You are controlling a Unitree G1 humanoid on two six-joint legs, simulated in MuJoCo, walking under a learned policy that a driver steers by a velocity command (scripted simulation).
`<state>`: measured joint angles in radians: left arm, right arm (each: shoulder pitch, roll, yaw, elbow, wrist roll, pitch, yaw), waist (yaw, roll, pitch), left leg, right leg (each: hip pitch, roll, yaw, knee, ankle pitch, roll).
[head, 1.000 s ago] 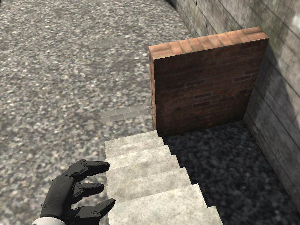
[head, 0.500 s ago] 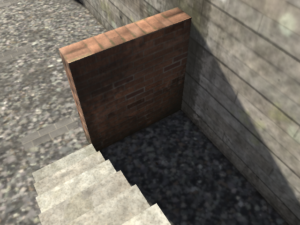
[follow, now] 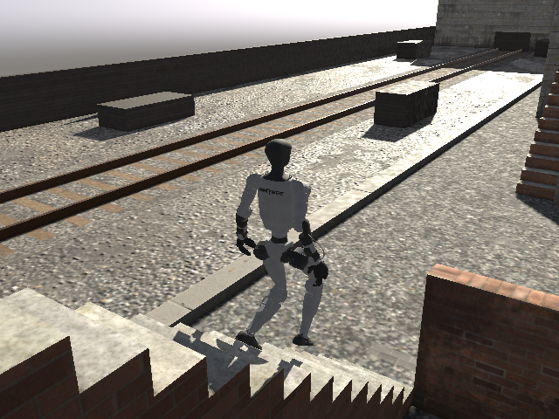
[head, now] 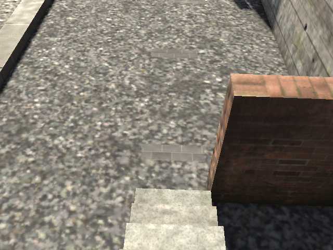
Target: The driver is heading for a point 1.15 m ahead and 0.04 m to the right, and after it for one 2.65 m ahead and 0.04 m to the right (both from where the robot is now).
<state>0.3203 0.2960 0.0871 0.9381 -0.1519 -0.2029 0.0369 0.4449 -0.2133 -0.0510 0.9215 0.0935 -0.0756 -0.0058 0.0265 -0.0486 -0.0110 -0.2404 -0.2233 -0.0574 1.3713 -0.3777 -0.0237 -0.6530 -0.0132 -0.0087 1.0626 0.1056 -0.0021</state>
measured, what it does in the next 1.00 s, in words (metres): goes down: right foot 0.38 m lower, then left foot 0.18 m lower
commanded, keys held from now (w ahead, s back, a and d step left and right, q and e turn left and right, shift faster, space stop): w+q+shift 0.10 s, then w+shift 0.70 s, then w+e+shift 0.20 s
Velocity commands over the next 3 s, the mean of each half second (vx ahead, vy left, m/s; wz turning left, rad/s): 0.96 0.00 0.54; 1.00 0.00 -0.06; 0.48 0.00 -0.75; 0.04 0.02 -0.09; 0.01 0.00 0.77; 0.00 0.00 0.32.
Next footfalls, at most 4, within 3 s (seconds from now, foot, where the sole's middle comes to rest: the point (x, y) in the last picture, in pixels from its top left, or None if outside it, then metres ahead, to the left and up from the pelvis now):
0.12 right None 0.17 -0.11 -0.96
0.30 left None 0.41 0.06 -1.14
0.56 right None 0.67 -0.11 -1.33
0.86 left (149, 238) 0.90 0.12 -1.52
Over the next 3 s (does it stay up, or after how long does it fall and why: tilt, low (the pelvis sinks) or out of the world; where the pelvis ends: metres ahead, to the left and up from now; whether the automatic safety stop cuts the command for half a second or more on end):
stays up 1.38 -0.04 -1.13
